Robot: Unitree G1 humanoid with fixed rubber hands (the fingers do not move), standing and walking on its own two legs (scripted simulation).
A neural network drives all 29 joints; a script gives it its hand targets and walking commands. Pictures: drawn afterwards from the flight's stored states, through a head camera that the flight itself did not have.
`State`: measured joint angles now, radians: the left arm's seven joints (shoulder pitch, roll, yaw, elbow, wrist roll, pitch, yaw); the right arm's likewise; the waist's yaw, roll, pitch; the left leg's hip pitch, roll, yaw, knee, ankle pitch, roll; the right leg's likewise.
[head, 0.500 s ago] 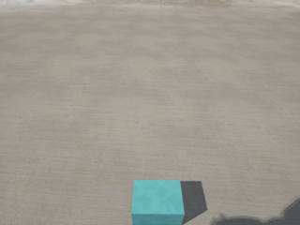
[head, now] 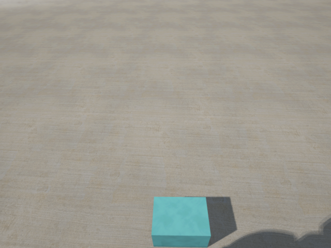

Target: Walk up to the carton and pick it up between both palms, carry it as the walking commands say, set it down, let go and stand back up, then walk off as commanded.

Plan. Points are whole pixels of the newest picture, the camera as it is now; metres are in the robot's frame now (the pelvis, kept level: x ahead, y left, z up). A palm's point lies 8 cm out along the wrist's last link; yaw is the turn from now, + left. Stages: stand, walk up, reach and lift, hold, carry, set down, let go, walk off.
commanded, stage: walk off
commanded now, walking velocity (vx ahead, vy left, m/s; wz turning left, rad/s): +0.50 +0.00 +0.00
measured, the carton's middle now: (180, 221) +0.48 +0.00 -0.69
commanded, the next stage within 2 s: stand in 0.48 s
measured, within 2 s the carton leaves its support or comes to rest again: rests again in 0.64 s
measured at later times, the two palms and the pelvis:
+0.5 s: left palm (69, 210) +0.26 +0.34 -0.11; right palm out of the picture +0.11 -0.15 -0.14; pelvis +0.18 +0.08 +0.00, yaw +3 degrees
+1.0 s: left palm (88, 210) +0.28 +0.30 -0.16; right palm (218, 169) +0.44 -0.12 -0.13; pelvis +0.33 +0.09 -0.01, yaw +8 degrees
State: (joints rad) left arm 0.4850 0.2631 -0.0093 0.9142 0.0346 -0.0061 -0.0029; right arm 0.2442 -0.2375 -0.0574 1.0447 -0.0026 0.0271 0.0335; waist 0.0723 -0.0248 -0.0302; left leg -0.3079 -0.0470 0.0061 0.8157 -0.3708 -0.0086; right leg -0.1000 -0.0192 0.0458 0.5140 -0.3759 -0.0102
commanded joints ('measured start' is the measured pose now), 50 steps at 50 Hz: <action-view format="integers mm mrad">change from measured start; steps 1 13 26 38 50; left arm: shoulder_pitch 9 -191 -515 -229 -71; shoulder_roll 174 25 -23 54 -51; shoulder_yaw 66 50 24 38 33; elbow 15 -88 -75 69 51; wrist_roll -1 -5 -23 -9 -38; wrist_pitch -43 -55 -52 -67 23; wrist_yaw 25 -22 -30 41 33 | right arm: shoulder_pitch -204 304 346 136 78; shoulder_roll -52 -155 -33 52 -75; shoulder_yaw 4 -19 2 2 2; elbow -191 -51 -15 -114 -150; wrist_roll -27 -19 -17 -10 -6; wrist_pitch -54 -95 -109 -59 -34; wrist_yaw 18 -30 -47 -44 -64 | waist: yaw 2 -137 -136 -69 -69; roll -156 193 112 -230 213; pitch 329 86 94 170 57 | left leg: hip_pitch -333 283 350 -210 12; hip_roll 82 305 234 109 279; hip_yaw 57 -365 -121 -8 -193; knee -28 -537 -478 84 -515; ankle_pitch -123 356 889 -106 119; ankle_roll -20 34 117 -63 60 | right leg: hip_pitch -50 -520 -547 -97 -101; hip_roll -271 -63 -46 -278 -58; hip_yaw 271 -32 -174 -46 -125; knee -406 624 138 -214 8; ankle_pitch -324 50 176 890 -101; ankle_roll -157 12 41 -91 42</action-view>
